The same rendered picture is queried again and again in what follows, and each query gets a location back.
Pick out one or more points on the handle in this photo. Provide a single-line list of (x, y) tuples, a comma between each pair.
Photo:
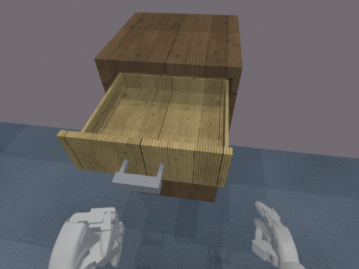
[(139, 183)]

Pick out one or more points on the drawer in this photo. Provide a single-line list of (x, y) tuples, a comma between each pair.
[(181, 122)]

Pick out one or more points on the left robot hand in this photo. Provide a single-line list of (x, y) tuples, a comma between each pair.
[(97, 232)]

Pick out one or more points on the right robot hand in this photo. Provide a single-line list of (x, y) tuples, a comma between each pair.
[(278, 245)]

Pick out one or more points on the cabinet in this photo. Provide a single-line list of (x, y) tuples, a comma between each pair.
[(176, 44)]

